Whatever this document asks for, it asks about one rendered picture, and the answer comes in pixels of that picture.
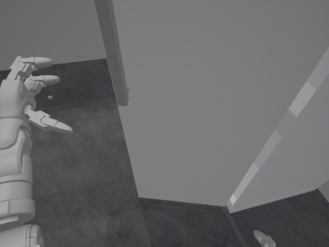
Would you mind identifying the robot left hand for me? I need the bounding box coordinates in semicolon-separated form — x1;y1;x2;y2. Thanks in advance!
0;56;73;134

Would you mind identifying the robot right hand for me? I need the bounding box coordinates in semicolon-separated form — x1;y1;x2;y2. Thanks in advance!
253;230;276;247

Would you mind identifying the left robot upper arm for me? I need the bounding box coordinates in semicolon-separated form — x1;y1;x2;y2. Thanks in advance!
0;224;45;247

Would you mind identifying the robot left forearm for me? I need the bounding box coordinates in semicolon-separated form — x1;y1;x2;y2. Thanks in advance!
0;118;35;232

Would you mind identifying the handle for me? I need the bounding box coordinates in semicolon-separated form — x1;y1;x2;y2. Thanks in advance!
94;0;129;106

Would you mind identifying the fridge door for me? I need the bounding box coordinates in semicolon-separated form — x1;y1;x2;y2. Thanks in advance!
94;0;329;206

